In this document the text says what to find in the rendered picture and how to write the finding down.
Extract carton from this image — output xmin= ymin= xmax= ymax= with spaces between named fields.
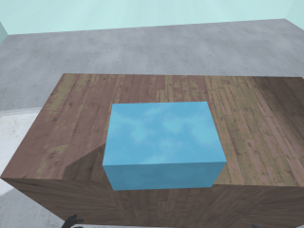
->
xmin=103 ymin=102 xmax=227 ymax=191

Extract robot left hand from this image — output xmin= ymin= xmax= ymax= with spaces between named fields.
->
xmin=61 ymin=214 xmax=84 ymax=228

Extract pedestal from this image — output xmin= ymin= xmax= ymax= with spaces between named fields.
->
xmin=0 ymin=73 xmax=304 ymax=228

